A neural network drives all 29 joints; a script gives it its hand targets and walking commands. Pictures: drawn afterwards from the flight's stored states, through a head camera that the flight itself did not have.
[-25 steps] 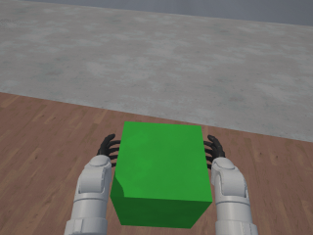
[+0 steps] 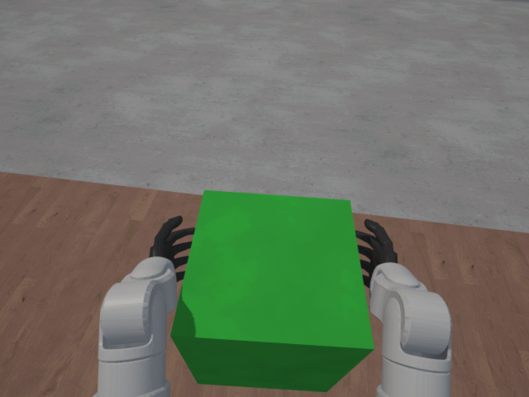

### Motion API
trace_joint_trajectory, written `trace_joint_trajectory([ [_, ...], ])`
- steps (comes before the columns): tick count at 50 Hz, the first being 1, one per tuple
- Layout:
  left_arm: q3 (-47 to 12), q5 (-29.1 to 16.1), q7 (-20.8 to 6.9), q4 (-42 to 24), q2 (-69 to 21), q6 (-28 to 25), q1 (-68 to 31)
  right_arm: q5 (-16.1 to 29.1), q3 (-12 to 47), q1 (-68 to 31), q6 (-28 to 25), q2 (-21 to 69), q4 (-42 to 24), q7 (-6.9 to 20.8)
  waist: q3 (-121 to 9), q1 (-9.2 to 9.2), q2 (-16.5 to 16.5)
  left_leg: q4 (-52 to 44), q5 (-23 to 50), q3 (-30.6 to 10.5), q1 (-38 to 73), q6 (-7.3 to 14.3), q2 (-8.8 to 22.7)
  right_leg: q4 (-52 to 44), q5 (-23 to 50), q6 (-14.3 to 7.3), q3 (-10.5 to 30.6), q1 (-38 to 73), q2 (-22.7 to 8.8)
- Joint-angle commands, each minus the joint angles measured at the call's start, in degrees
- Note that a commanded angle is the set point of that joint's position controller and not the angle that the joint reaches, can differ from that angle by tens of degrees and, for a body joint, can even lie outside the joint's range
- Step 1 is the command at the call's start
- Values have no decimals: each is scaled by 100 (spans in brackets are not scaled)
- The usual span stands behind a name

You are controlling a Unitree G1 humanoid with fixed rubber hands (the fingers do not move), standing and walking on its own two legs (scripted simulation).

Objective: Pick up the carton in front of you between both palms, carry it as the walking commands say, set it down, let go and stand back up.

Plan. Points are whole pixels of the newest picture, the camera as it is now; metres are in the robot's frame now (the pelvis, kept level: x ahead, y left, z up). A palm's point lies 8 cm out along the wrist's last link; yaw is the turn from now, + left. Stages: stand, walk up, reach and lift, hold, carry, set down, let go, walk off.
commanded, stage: carry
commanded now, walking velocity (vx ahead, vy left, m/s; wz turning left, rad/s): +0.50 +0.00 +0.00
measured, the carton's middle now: (269, 297) +0.26 +0.00 +0.01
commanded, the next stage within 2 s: none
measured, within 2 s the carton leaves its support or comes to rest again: neither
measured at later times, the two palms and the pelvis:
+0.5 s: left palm (188, 137) +0.58 +0.17 +0.06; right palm (331, 133) +0.60 -0.13 +0.07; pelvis +0.33 +0.01 -0.02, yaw +0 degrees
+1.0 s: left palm (211, 51) +0.94 +0.16 +0.09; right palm (318, 51) +0.95 -0.14 +0.09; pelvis +0.66 +0.00 -0.03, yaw +2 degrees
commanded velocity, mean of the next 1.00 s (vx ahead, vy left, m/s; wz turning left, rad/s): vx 0.47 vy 0.00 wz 0.00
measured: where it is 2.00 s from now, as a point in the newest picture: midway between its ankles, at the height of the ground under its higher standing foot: (266, 245)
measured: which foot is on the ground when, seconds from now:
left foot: down 0.00-0.08, up 0.10-0.48, down 0.50-1.00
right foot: up 0.00-0.04, down 0.06-0.52, up 0.54-0.98, down 1.00-1.00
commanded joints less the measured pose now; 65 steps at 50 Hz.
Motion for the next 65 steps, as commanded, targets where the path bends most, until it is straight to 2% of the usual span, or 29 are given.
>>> trace_joint_trajectory([
  [1,-3939,-2134,-1384,-385,-4787,26,-2734,2439,4038,-2730,116,4852,-414,1488,-987,135,527,135,1773,-191,-147,493,849,-970,1050,-1,-637,1547,339],
  [2,-3878,-2082,-1370,-361,-4730,63,-2737,2435,4022,-2680,162,4776,-390,1504,-1177,135,344,801,2002,103,-607,386,679,-1004,892,-70,-739,2484,386],
  [3,-3818,-2035,-1359,-273,-4671,104,-2663,2434,3978,-2741,213,4663,-344,1519,-1441,234,1,1782,1620,328,-1317,211,495,-994,473,-157,-84,3536,-104],
  [4,-3735,-1951,-1345,-176,-4541,124,-2608,2454,3963,-2910,292,4556,-428,1539,-1544,357,-1416,3510,347,452,-2412,-95,-111,-2114,-774,-642,2685,3912,-1635],
  [5,-3692,-1927,-1335,-62,-4566,134,-2749,2492,4000,-3160,365,4603,-360,1558,-1335,367,-1891,4483,-902,-143,-3546,-3,-341,-2499,-433,-1308,3997,4264,-2299],
  [6,-3726,-1993,-1330,-169,-4683,148,-2883,2537,3982,-3175,363,4711,-250,1585,-1231,314,-1340,5018,-920,-580,-3837,179,69,-2380,106,-1379,3755,4068,-2364],
  [7,-3780,-2032,-1329,-212,-4875,150,-2965,2514,3920,-3183,335,4797,-162,1617,-1033,289,-830,5074,-753,-699,-3770,258,261,-2158,1241,-1201,3142,3679,-2041],
  [9,-3962,-2156,-1379,-370,-5197,89,-3236,2460,3907,-3038,243,5088,-54,1615,-1235,263,-385,4481,-27,-749,-3612,243,484,-2406,1112,-929,2381,3442,-1895],
  [15,-4192,-2459,-1582,-601,-5258,10,-3069,2018,3905,-2405,-10,5437,-45,1408,-1039,257,-872,2485,863,-75,-3418,59,84,-2436,2587,-697,878,3651,-1304],
  [21,-4117,-2297,-1659,-359,-5052,-17,-2629,2001,3995,-2261,-12,5291,-94,1415,-513,306,-1192,994,1819,506,-2471,279,-224,-2221,3689,-512,126,3448,-1067],
  [24,-4134,-2241,-1651,-390,-5003,-36,-2606,2065,3981,-2191,-27,5268,-33,1483,-1031,140,-1006,596,1490,988,-459,382,-639,-509,4427,-221,-490,2964,-822],
  [25,-4142,-2235,-1651,-387,-4950,-47,-2658,2064,3968,-2149,-36,5261,-2,1511,-1367,23,-695,655,1119,448,737,396,-199,492,3283,-110,-413,2127,-704],
  [26,-4203,-2263,-1646,-430,-4980,-18,-2748,1993,3879,-2082,-65,5169,144,1536,-1871,-19,533,197,78,-2229,1857,1084,1460,2277,1734,141,-319,679,-211],
  [27,-4220,-2250,-1654,-432,-4961,-32,-2736,2069,3915,-2007,-120,5277,261,1558,-1860,-17,1408,-619,364,-3939,2418,1615,2128,3431,-785,160,235,-762,393],
  [28,-4246,-2240,-1650,-358,-5116,-100,-2755,2156,3970,-2121,-160,5421,150,1585,-1712,19,1014,-572,1010,-3434,2233,1589,2087,4018,-839,-9,764,-1118,9],
  [30,-4289,-2243,-1644,-356,-5428,-250,-2801,2278,4088,-2342,-275,5742,-2,1618,-1526,50,34,-438,1993,-2341,1445,1213,1751,3645,-304,-162,922,-1001,-437],
  [31,-4292,-2232,-1627,-318,-5541,-319,-2734,2331,4165,-2407,-320,5843,-79,1635,-1485,75,-68,-538,2042,-1932,1104,1024,1623,3211,-26,-147,932,-806,-553],
  [40,-4458,-2007,-1382,-534,-5374,-569,-2342,2414,4227,-2060,-430,5299,-335,1768,-818,65,579,-715,2788,-308,1091,845,986,625,1122,61,23,-969,-267],
  [46,-4343,-2258,-1333,-615,-4393,-244,-3483,2310,4043,-2911,-232,4346,-270,1507,-269,-84,658,-394,3233,-18,1018,822,964,-291,1569,-267,-208,-469,-92],
  [48,-4151,-2266,-1294,-257,-4058,-143,-3810,2298,3965,-3473,-142,4017,-61,1409,-531,110,696,470,4210,206,933,706,903,-379,1251,-395,-410,446,163],
  [49,-4018,-2258,-1273,4,-3932,-111,-3930,2315,3927,-3769,-87,3915,77,1361,-816,373,418,1525,4516,524,661,505,618,-710,1188,-383,-690,1419,494],
  [50,-3876,-2247,-1260,201,-3812,-79,-4114,2347,3875,-4119,-38,3796,211,1314,-1237,585,-42,2758,3426,483,-128,354,370,-759,1285,-372,-143,2582,94],
  [51,-3715,-2223,-1242,404,-3560,-47,-4331,2402,3852,-4368,35,3836,343,1270,-1749,555,-1243,4492,1517,337,-1577,118,-244,-1096,1706,-1061,2481,3700,-1563],
  [52,-3657,-2333,-1233,637,-3683,-33,-4543,2418,3778,-4581,81,3940,559,1238,-1904,674,-2182,5728,-1097,-201,-2792,73,-882,-1608,2863,-1670,3708,4284,-2082],
  [54,-3680,-2627,-1249,744,-4131,-38,-5107,2479,3656,-5023,66,4352,876,1187,-1954,540,-1361,6181,-1025,-893,-3088,358,-352,-1162,4355,-1531,2652,3968,-1832],
  [55,-3731,-2740,-1278,722,-4445,-68,-5492,2506,3606,-5225,42,4591,978,1175,-1844,450,-820,5816,-767,-933,-3087,415,-177,-1108,4395,-1333,2187,3618,-1700],
  [56,-3768,-2862,-1311,729,-4705,-102,-5926,2530,3559,-5482,10,4785,1055,1160,-1848,390,-695,5359,-551,-925,-2979,427,-71,-1190,4190,-1201,1848,3332,-1589],
  [61,-3657,-3022,-1361,958,-5167,-197,-7036,2565,3464,-6354,-110,5268,1438,1072,-2097,317,-834,3059,-124,-472,-2258,276,-316,-946,5181,-1096,697,2971,-1208],
  [65,-3380,-2771,-1304,1350,-5154,-152,-6929,2561,3341,-6502,-90,5359,1709,1071,-2238,378,-1111,1854,883,-186,-1931,281,-539,-423,5440,-1032,337,3215,-1034],
])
